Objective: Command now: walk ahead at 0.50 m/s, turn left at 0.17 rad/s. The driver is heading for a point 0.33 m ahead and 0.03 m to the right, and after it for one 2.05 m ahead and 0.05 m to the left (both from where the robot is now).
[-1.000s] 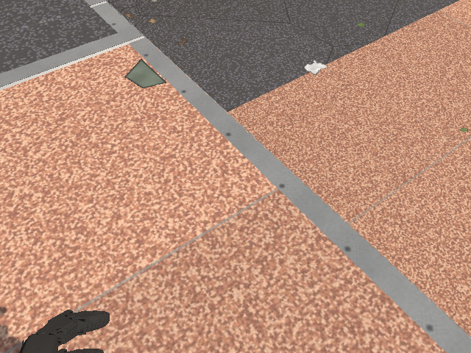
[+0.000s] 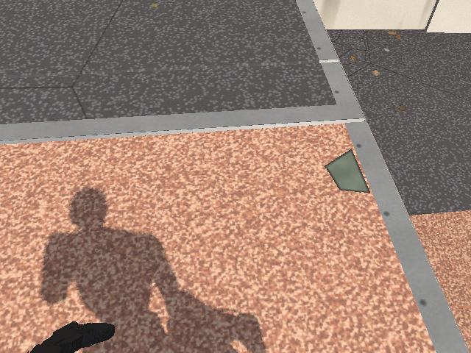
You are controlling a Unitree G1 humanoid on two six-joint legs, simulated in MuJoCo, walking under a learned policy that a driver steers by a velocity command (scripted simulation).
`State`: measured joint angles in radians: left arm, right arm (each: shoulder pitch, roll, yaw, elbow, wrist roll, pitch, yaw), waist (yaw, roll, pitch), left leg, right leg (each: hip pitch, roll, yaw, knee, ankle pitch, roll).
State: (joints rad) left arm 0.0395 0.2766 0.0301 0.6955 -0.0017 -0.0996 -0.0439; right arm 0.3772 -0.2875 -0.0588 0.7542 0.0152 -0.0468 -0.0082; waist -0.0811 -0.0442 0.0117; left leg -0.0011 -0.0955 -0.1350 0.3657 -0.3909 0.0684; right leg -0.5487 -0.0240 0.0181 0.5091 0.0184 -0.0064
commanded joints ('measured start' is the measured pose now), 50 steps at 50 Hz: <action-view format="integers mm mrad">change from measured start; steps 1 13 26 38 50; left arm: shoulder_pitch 49 167 397 227 239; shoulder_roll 145 130 24 142 75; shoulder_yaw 54 41 -6 28 7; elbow -54 35 135 158 222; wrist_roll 3 9 21 24 8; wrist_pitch -24 -7 35 128 80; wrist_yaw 4 24 41 72 72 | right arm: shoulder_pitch -4 -87 -137 -269 -256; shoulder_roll -161 -41 -112 -32 -40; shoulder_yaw -42 0 -17 5 -8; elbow -33 -79 -72 7 139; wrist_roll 0 -23 -55 -30 -18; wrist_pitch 5 -10 -7 34 39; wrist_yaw -7 -7 -3 -2 -16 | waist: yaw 90 54 111 74 95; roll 146 -37 247 0 31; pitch -44 -48 -301 2 -36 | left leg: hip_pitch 11 -548 136 -338 -150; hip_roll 256 171 418 128 126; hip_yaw -126 88 -192 58 78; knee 116 576 147 -11 123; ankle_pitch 792 128 1132 -38 437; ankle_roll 99 -104 207 -47 -34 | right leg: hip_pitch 168 361 182 248 277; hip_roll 37 -178 15 -67 -35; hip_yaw -42 102 2 42 16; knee -50 -264 245 -85 -85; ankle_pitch -64 538 -396 -415 -166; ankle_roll -66 -232 13 -24 3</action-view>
